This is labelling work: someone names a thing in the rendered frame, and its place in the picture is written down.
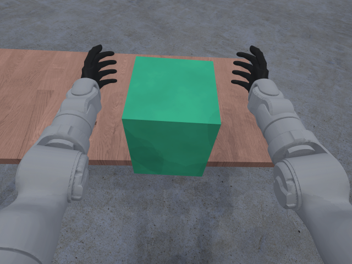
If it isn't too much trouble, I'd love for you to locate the right robot hand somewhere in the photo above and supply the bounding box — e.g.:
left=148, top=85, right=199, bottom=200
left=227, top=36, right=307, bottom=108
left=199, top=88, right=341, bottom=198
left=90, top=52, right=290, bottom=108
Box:
left=231, top=46, right=269, bottom=93

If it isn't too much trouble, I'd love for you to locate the carton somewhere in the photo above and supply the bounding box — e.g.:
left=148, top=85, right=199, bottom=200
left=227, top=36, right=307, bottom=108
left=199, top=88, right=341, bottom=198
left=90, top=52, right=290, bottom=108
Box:
left=122, top=56, right=221, bottom=177

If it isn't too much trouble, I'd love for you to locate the robot left forearm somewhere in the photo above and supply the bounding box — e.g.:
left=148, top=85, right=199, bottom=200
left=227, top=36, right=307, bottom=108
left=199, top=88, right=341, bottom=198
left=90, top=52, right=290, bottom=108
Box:
left=15, top=78, right=102, bottom=195

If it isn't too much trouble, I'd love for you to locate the table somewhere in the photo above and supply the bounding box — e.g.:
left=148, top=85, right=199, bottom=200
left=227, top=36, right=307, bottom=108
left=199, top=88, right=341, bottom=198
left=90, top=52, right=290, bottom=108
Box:
left=0, top=48, right=275, bottom=167

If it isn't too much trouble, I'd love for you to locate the right robot upper arm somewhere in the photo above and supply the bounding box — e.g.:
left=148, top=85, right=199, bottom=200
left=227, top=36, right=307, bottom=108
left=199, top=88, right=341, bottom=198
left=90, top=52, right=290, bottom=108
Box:
left=273, top=153, right=352, bottom=264

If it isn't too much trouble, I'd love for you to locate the left robot hand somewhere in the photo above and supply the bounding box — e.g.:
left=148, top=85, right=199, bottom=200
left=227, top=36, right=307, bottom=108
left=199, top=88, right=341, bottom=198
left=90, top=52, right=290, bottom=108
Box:
left=81, top=45, right=117, bottom=89

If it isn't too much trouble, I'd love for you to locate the left robot upper arm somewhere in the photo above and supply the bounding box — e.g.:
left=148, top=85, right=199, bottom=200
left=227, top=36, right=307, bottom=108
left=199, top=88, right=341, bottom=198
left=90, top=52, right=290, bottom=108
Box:
left=0, top=145, right=89, bottom=264

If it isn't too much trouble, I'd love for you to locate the robot right forearm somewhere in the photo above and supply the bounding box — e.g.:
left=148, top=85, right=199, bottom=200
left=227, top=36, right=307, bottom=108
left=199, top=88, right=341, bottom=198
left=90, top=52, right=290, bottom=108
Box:
left=247, top=79, right=350, bottom=197

